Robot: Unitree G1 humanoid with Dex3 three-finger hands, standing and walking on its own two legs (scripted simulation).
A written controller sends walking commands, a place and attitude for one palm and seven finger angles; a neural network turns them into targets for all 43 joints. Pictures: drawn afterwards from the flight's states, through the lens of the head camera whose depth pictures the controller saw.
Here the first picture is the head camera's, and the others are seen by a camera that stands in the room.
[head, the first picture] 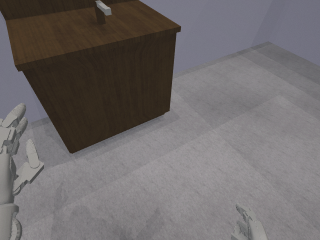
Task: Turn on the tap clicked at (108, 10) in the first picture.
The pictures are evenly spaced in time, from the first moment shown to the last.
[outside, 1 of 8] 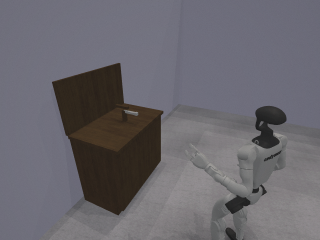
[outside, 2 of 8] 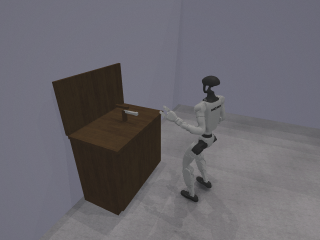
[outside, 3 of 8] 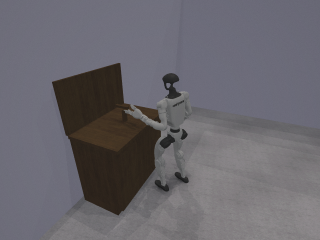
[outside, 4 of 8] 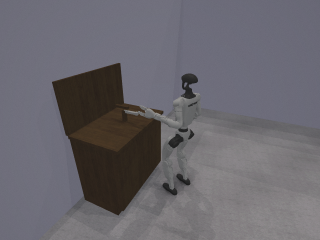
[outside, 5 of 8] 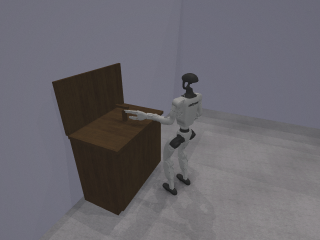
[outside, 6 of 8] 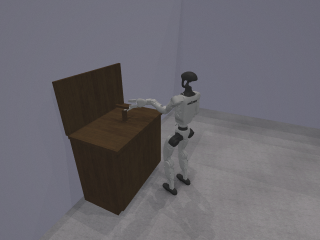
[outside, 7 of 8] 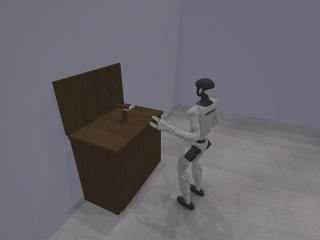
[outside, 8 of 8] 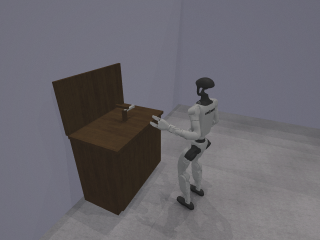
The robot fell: no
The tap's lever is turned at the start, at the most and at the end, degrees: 0 86 86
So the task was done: yes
